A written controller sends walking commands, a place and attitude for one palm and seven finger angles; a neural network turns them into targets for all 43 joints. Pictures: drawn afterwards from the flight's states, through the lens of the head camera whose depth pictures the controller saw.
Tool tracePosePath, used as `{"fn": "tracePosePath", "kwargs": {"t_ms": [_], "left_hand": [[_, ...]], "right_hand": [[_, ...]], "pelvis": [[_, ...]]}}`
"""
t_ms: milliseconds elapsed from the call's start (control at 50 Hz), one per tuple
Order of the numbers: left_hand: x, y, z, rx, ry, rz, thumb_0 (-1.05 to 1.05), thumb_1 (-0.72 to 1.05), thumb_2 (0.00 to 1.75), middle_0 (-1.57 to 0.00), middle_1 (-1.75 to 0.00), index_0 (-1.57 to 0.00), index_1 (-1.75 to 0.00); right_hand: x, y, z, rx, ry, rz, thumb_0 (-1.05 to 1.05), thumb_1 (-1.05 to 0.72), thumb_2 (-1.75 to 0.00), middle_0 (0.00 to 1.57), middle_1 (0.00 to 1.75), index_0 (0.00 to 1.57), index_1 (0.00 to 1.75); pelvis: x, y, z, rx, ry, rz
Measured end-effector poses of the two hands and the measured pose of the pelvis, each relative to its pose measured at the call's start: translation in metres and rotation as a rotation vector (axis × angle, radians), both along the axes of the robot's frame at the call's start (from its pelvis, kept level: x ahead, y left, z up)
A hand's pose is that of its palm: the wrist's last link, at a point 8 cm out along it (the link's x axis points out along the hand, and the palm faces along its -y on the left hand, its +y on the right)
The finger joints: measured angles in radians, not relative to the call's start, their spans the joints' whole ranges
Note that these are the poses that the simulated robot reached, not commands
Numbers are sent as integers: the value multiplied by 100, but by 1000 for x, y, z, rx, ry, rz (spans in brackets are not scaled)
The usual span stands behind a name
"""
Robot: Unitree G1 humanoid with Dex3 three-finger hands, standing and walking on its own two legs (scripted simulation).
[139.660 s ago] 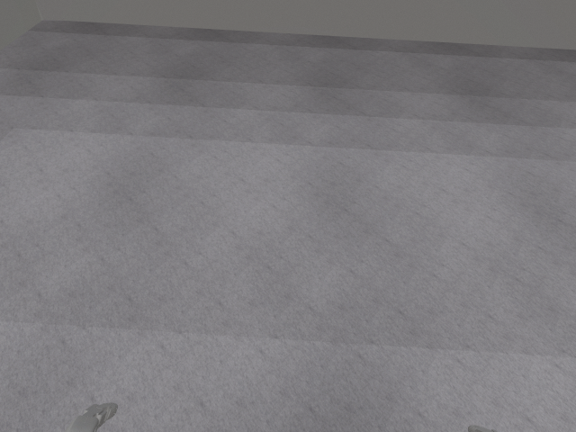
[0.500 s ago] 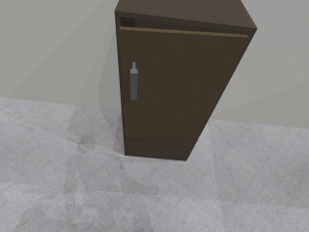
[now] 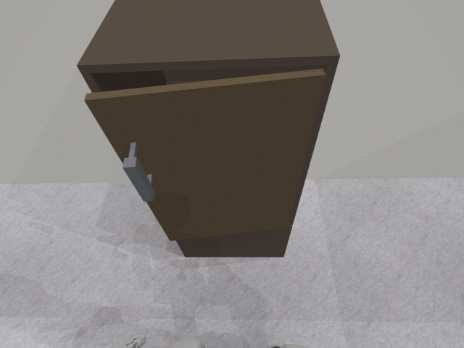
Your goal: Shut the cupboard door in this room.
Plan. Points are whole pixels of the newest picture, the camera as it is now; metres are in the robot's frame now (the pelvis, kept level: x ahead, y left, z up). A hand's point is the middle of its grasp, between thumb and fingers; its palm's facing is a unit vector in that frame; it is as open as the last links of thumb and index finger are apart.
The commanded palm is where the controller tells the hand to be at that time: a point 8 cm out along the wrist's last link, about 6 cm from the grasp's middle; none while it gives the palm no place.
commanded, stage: come to a stop and stand still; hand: left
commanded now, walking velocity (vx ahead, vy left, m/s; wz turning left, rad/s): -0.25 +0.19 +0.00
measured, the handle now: (141, 172) +0.43 +0.21 +0.01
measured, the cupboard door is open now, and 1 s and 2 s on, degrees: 7 7 7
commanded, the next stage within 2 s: look again from close up in 1.04 s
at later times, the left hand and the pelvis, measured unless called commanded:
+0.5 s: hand out of the picture -0.02 +0.25 -0.18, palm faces +0.10 -0.97 -0.22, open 7.4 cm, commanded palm none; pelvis -0.04 +0.05 +0.00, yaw +2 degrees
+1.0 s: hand out of the picture -0.07 +0.22 -0.17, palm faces +0.01 -0.99 -0.16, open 7.3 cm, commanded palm none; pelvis -0.07 +0.05 +0.01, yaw +0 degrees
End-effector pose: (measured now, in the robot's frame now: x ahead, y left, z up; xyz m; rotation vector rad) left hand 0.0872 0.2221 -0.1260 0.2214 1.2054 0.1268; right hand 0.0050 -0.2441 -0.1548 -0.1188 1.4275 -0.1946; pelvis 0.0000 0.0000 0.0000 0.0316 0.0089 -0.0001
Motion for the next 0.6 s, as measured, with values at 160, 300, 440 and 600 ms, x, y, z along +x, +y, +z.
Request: {"fn": "tracePosePath", "kwargs": {"t_ms": [160, 300, 440, 600], "left_hand": [[-20, 16, 5, 19, 2, 72, -1, 92, 90, -21, -30, -20, -30], [-62, 51, -11, 9, 42, 110, 0, 91, 90, -20, -30, -20, -30], [-102, 78, -24, -22, 111, 156, 0, 91, 90, -20, -30, -20, -30], [-140, 73, -19, -12, 177, 133, 0, 91, 90, -20, -30, -20, -30]], "right_hand": [[79, -4, 19, -28, -161, 101, 1, -91, -90, 20, 29, 20, 30], [99, 24, 34, -53, -276, 159, 1, -91, -90, 20, 29, 20, 30], [57, 60, 36, -65, -222, 191, 1, -91, -90, 20, 29, 20, 30], [13, 73, 18, -6, -165, 124, 1, -91, -89, 21, 30, 20, 30]], "pelvis": [[-6, 2, 6, 0, 5, 21], [-20, 25, 0, -13, -1, 30], [-33, 47, 0, -31, -25, 34], [-46, 50, -1, 0, -14, 3]]}}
